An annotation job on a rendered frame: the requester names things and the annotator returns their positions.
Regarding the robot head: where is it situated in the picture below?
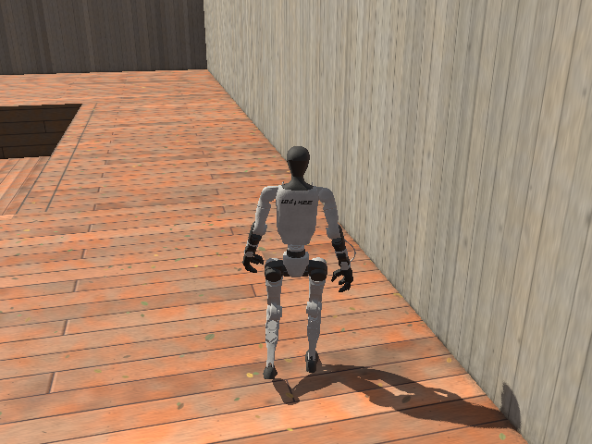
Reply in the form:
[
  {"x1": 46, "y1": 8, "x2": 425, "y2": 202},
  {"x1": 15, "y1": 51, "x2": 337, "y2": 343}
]
[{"x1": 281, "y1": 146, "x2": 313, "y2": 191}]

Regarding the left robot hand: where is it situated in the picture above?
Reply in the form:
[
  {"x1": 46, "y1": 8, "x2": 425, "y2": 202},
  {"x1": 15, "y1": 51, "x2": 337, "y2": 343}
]
[{"x1": 242, "y1": 254, "x2": 264, "y2": 273}]

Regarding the right robot hand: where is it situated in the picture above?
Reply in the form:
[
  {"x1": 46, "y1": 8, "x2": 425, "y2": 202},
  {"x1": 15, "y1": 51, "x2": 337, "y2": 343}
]
[{"x1": 331, "y1": 268, "x2": 353, "y2": 292}]

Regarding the left robot foot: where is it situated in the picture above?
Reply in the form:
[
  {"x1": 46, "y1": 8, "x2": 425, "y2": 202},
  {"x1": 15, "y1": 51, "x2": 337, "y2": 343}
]
[{"x1": 263, "y1": 364, "x2": 278, "y2": 379}]

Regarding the robot right upper arm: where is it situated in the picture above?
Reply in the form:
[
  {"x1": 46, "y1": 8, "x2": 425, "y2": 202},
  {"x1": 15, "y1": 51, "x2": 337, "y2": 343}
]
[{"x1": 316, "y1": 187, "x2": 341, "y2": 240}]

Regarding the robot left upper arm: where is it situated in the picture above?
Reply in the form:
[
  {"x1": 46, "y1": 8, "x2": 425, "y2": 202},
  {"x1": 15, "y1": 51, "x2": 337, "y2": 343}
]
[{"x1": 253, "y1": 186, "x2": 278, "y2": 236}]

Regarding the left robot forearm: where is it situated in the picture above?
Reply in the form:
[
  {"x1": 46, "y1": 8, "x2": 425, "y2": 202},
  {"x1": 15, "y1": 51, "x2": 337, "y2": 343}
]
[{"x1": 244, "y1": 221, "x2": 262, "y2": 257}]

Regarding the right robot forearm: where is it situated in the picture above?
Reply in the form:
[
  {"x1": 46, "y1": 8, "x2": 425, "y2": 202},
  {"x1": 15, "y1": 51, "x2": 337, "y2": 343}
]
[{"x1": 332, "y1": 225, "x2": 351, "y2": 270}]

